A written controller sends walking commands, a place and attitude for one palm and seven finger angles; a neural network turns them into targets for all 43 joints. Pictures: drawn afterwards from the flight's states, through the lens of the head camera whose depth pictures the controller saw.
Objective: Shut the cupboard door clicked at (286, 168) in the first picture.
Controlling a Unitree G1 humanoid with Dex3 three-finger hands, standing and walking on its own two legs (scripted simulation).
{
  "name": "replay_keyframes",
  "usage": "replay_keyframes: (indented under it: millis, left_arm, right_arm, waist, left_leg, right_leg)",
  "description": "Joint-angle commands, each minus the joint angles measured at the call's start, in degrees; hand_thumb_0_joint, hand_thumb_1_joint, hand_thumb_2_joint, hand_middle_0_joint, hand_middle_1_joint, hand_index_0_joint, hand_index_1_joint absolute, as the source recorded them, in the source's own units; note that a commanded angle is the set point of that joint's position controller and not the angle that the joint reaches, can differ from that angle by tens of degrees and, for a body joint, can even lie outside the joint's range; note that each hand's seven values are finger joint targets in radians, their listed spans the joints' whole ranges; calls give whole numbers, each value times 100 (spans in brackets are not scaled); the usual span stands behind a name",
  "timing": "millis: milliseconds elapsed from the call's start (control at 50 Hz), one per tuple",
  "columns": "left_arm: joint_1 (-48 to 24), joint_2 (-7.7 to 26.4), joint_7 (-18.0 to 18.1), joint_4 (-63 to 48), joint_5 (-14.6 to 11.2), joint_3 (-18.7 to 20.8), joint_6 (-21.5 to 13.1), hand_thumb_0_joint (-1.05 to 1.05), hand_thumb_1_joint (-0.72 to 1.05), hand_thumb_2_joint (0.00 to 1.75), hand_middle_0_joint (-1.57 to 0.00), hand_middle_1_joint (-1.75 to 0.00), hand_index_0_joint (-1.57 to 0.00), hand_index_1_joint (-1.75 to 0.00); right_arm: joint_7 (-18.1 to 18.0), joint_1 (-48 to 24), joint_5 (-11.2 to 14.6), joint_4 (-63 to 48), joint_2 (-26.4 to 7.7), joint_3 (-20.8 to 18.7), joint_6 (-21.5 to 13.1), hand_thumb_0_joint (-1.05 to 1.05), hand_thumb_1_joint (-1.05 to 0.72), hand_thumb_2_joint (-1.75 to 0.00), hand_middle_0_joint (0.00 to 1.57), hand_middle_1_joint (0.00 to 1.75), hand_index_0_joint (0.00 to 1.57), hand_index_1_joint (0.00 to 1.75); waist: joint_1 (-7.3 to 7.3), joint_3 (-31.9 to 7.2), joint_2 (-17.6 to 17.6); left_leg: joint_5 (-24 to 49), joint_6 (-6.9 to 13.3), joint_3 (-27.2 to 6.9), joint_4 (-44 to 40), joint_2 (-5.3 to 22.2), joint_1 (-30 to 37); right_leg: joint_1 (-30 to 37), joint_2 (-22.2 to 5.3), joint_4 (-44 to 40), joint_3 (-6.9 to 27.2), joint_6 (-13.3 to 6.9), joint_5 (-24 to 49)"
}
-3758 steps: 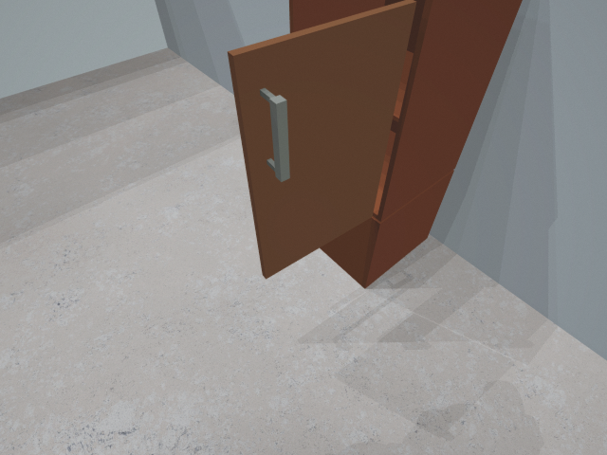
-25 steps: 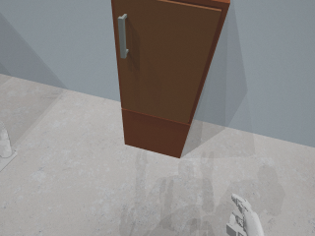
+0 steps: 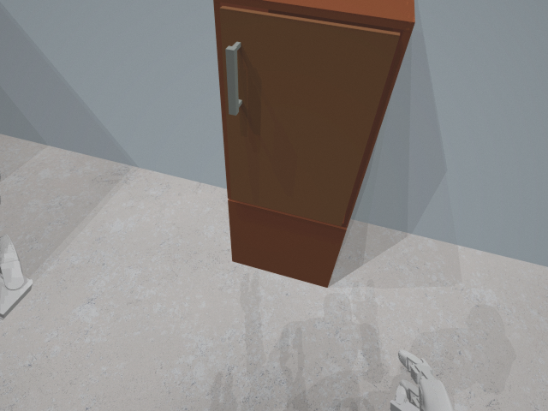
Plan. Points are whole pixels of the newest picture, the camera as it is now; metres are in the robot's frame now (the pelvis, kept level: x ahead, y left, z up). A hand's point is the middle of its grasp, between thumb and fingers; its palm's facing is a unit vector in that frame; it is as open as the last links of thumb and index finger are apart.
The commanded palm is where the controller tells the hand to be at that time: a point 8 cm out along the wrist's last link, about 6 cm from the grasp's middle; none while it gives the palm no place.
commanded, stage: let the arm hang, fingers relaxed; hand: left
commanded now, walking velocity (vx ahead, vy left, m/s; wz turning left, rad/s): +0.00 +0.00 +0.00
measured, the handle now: (235, 79) +0.81 +0.14 +0.10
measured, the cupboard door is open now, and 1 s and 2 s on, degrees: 0 0 0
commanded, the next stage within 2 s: look to check the result in 1.16 s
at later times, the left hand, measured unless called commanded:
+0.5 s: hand out of the picture -0.04 +0.17 -0.19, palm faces +0.07 -0.99 -0.13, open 7.2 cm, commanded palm none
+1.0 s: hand out of the picture -0.02 +0.16 -0.18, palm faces +0.05 -0.98 -0.19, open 7.4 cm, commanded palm none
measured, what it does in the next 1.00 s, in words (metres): stands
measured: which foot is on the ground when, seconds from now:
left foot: down 0.00-1.00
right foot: down 0.00-1.00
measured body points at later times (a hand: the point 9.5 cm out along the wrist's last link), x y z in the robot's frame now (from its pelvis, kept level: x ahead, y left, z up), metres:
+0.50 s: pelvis -0.01 +0.00 -0.01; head +0.02 +0.04 +0.44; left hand -0.05 +0.23 -0.18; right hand +0.02 -0.25 -0.14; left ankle +0.07 +0.11 -0.74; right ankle -0.05 -0.12 -0.74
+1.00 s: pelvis +0.00 -0.01 +0.00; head +0.00 -0.01 +0.45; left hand -0.02 +0.21 -0.16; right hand +0.00 -0.23 -0.16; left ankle +0.07 +0.11 -0.74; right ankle -0.05 -0.12 -0.74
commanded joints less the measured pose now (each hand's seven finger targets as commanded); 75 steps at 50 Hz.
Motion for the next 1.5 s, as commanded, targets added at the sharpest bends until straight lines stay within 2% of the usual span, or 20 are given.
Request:
replay_keyframes:
  millis: [0, 20, 40, 60, 100, 140, 200, 220, 240, 280, 320, 340, 400, 460, 560, 600, 680, 860, 1100, 1480]
  left_arm:
    - [95, 684, 22, -596, -53, 461, -161, 0, 90, 90, -20, -30, -20, -30]
    - [60, 711, 14, -591, -58, 452, -130, 0, 90, 90, -20, -30, -20, -30]
    - [-506, -107, -775, 3381, 491, -1839, 641, 0, 90, 90, -20, -30, -20, -30]
    - [-668, -150, -879, 3503, 462, -1775, 1062, 0, 90, 90, -20, -30, -20, -30]
    - [-834, -246, -937, 3727, 474, -1851, 1151, 0, 90, 90, -20, -30, -20, -30]
    - [-969, -114, -951, 4403, 516, -1904, 1089, 0, 90, 90, -20, -30, -20, -30]
    - [-1366, 27, -939, 5448, 535, -1972, 1049, 0, 90, 90, -20, -30, -20, -30]
    - [-1463, -7, -913, 5775, 521, -2033, 1074, 0, 90, 90, -20, -30, -20, -30]
    - [-1565, -127, -879, 6060, 496, -2097, 1120, 0, 90, 90, -20, -30, -20, -30]
    - [-1626, -254, -839, 6585, 471, -2206, 1166, 0, 90, 90, -20, -30, -20, -30]
    - [-1394, -315, -819, 7116, 451, -2228, 1189, 0, 90, 90, -20, -30, -20, -30]
    - [-1231, -414, -815, 7392, 435, -2228, 1201, 0, 90, 90, -20, -30, -20, -30]
    - [-851, -564, -829, 8113, 418, -2191, 1202, 0, 90, 90, -20, -30, -20, -30]
    - [-693, -679, -846, 8572, 432, -2221, 1163, 0, 90, 90, -20, -30, -20, -30]
    - [-651, -827, -821, 9054, 437, -2269, 1098, 0, 90, 90, -20, -30, -20, -30]
    - [-668, -872, -803, 9165, 435, -2289, 1098, 0, 90, 90, -20, -30, -20, -30]
    - [-634, -924, -772, 9300, 432, -2313, 1106, 0, 90, 90, -20, -30, -20, -30]
    - [-605, -1019, -746, 9380, 431, -2323, 1145, 0, 90, 90, -20, -30, -20, -30]
    - [-717, -1242, -701, 9355, 397, -2270, 1087, 0, 90, 90, -20, -30, -20, -30]
    - [-503, -1368, -661, 9387, 401, -2259, 1083, 0, 90, 90, -20, -30, -20, -30]
  right_arm:
    - [-30, -440, 60, -783, -785, -323, -211, 0, -90, -90, 20, 30, 20, 30]
    - [-35, -459, 60, -771, -811, -338, -226, 0, -90, -90, 20, 30, 20, 30]
    - [475, -905, 51, 328, -1911, -510, -575, 0, -90, -90, 20, 30, 20, 30]
    - [477, -551, 27, 374, -1704, -603, -235, 0, -90, -90, 20, 30, 20, 30]
    - [450, -482, -37, 367, -1642, -515, -77, 0, -90, -90, 20, 30, 20, 30]
    - [441, -549, -88, 427, -1678, -427, 68, 0, -90, -90, 20, 30, 20, 30]
    - [454, -541, -126, 649, -1516, -382, 228, 0, -90, -90, 20, 30, 20, 30]
    - [461, -439, -155, 758, -1403, -349, 299, 0, -90, -90, 20, 30, 20, 30]
    - [456, -345, -181, 884, -1234, -320, 377, 0, -90, -90, 20, 30, 20, 30]
    - [453, -229, -204, 1088, -1082, -276, 472, 0, -90, -90, 20, 30, 20, 30]
    - [430, -191, -192, 1272, -1152, -262, 485, 0, -90, -90, 20, 30, 20, 30]
    - [401, -205, -183, 1378, -1119, -264, 485, 0, -90, -90, 20, 30, 20, 30]
    - [326, -145, -169, 1639, -1029, -292, 520, 0, -90, -90, 20, 30, 20, 30]
    - [280, 75, -135, 1873, -1001, -330, 528, 0, -90, -90, 20, 30, 20, 30]
    - [244, 388, -99, 2236, -914, -356, 527, 0, -90, -90, 20, 30, 20, 30]
    - [243, 472, -98, 2350, -864, -360, 549, 0, -90, -90, 20, 30, 20, 30]
    - [256, 521, -106, 2541, -768, -344, 573, 0, -90, -90, 20, 30, 20, 30]
    - [280, 570, -135, 2761, -468, -288, 609, 0, -90, -90, 20, 30, 20, 30]
    - [221, 697, -137, 2868, -243, -242, 507, 0, -90, -90, 20, 30, 20, 30]
    - [163, 685, -117, 2886, -227, -246, 514, 0, -90, -90, 20, 30, 20, 30]
  waist:
    - [49, -239, 254]
    - [47, -276, 178]
    - [-29, 14, 366]
    - [-21, -371, 340]
    - [52, -340, 323]
    - [139, -287, -432]
    - [54, -180, -1452]
    - [5, -129, -1433]
    - [-39, -54, -1131]
    - [-104, 21, -253]
    - [-1, 99, 710]
    - [63, 150, 1140]
    - [162, 187, 1703]
    - [131, 97, 1265]
    - [26, 240, 120]
    - [-21, 437, -147]
    - [-30, 736, -329]
    - [12, 1112, -95]
    - [54, 777, 168]
    - [45, 658, -126]
  left_leg:
    - [-184, -22, -475, -534, 267, 622]
    - [-127, -30, -462, -509, 258, 713]
    - [1639, 73, -566, 427, 432, 182]
    - [1647, 49, -433, 435, 488, 603]
    - [1178, 228, -696, 218, 641, 250]
    - [999, 344, -984, 66, 613, -24]
    - [591, 190, -743, 515, 181, 304]
    - [527, 122, -597, 706, 77, 429]
    - [403, 69, -478, 813, 9, 522]
    - [667, 39, -495, 576, 68, 709]
    - [746, 140, -910, -25, 264, 542]
    - [328, 183, -1030, -351, 302, 310]
    - [-742, 182, -1159, -878, 274, 81]
    - [-925, 182, -1166, -1000, 296, 328]
    - [-389, 171, -953, -813, 285, 827]
    - [-348, 152, -861, -770, 284, 932]
    - [-386, 135, -766, -803, 271, 916]
    - [-627, 76, -646, -885, 170, 654]
    - [653, 89, -564, -539, 217, 723]
    - [1200, 145, -468, -257, 261, 958]
  right_leg:
    - [-595, -214, -556, 495, -60, 406]
    - [-631, -228, -574, 490, -57, 433]
    - [-962, -649, 411, 167, -197, 1448]
    - [-1017, -642, 386, 401, -193, 1096]
    - [-1061, -454, 668, 238, -150, 110]
    - [-702, -380, 618, 332, -172, 12]
    - [-1070, -877, 32, 734, -455, 204]
    - [-1219, -1017, -54, 765, -574, 219]
    - [-1323, -1136, -116, 775, -648, 169]
    - [-1307, -1010, 11, 664, -572, 126]
    - [-919, -647, 154, 468, -324, -176]
    - [-651, -566, 159, 434, -256, -294]
    - [-241, -466, 30, 375, -277, -288]
    - [-188, -470, -205, 376, -301, -207]
    - [-475, -581, -559, 382, -316, -161]
    - [-699, -602, -643, 367, -315, -278]
    - [-865, -609, -702, 370, -295, -436]
    - [-997, -628, -734, 444, -298, -735]
    - [-400, -665, -665, 373, -297, 325]
    - [-153, -674, -642, 269, -252, 1269]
